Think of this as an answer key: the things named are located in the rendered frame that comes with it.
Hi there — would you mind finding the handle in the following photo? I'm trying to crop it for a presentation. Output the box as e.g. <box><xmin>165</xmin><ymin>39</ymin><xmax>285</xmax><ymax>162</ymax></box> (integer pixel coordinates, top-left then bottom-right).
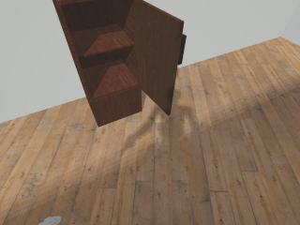
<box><xmin>177</xmin><ymin>34</ymin><xmax>187</xmax><ymax>66</ymax></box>

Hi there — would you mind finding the left robot hand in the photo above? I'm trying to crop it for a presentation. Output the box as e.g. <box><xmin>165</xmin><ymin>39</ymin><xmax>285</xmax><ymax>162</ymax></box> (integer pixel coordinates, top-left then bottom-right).
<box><xmin>38</xmin><ymin>216</ymin><xmax>61</xmax><ymax>225</ymax></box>

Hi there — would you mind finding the cupboard door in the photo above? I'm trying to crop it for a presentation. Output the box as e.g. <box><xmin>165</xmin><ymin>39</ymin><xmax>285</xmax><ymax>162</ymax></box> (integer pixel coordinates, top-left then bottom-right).
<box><xmin>133</xmin><ymin>0</ymin><xmax>184</xmax><ymax>116</ymax></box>

